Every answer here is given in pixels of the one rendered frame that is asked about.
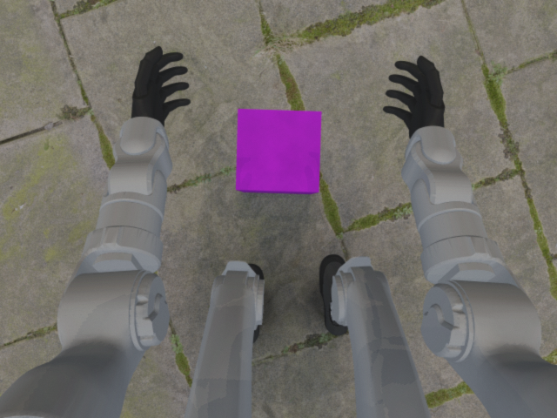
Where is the robot left upper arm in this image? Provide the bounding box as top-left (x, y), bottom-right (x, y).
top-left (0, 270), bottom-right (170, 418)

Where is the robot left forearm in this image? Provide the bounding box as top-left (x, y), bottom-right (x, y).
top-left (57, 117), bottom-right (172, 345)

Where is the robot right upper arm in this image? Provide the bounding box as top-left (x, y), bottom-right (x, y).
top-left (420, 280), bottom-right (557, 418)

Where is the carton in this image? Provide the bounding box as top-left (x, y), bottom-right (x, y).
top-left (236, 109), bottom-right (322, 194)

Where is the robot right forearm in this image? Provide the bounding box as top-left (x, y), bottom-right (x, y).
top-left (401, 125), bottom-right (541, 342)

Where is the robot right hand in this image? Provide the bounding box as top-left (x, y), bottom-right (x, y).
top-left (383, 56), bottom-right (445, 138)

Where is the robot left foot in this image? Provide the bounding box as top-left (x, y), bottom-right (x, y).
top-left (248, 264), bottom-right (265, 343)

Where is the robot left hand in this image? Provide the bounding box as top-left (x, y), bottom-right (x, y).
top-left (131, 46), bottom-right (191, 127)

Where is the robot left thigh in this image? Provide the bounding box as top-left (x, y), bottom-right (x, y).
top-left (184, 270), bottom-right (265, 418)

